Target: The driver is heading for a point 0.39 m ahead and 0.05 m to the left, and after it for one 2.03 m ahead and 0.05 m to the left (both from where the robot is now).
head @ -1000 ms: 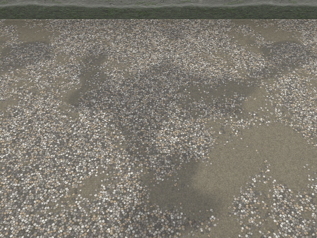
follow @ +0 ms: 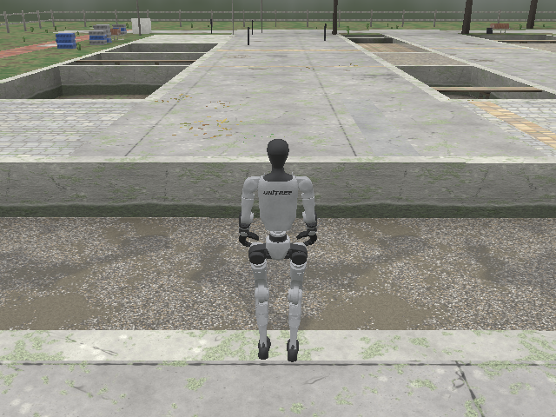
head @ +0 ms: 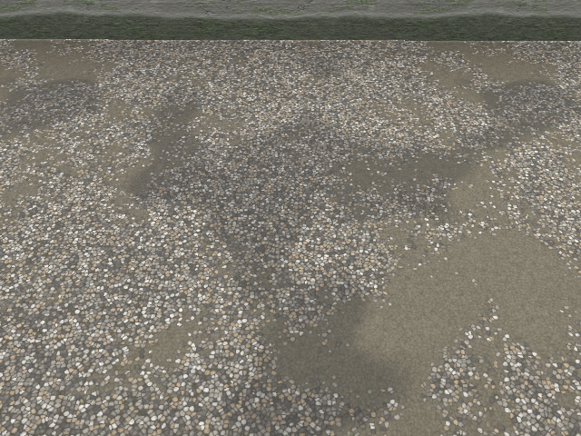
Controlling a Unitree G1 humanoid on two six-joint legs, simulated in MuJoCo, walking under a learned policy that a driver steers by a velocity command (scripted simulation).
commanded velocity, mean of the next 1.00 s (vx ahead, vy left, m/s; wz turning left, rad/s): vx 0.37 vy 0.00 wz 0.00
